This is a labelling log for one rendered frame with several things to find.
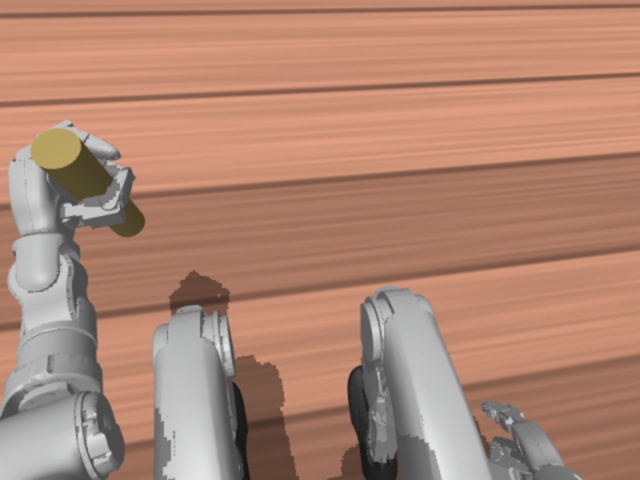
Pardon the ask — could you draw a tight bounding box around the can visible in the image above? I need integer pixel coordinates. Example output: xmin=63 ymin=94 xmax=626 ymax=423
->
xmin=30 ymin=128 xmax=145 ymax=237

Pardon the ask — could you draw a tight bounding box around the left robot hand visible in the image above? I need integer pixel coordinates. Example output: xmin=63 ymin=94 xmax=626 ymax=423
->
xmin=8 ymin=120 xmax=136 ymax=240

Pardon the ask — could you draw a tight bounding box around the right robot foot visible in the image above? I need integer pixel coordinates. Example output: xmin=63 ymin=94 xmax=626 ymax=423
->
xmin=347 ymin=365 xmax=398 ymax=480

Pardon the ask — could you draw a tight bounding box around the right robot hand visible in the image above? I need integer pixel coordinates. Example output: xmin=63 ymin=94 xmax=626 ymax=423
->
xmin=481 ymin=401 xmax=566 ymax=480

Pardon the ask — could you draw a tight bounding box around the left robot foot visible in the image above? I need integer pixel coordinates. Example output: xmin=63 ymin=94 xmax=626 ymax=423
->
xmin=232 ymin=381 xmax=250 ymax=480

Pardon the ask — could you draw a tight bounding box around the left robot arm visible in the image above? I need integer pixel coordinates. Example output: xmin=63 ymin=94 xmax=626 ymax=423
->
xmin=0 ymin=232 xmax=125 ymax=480

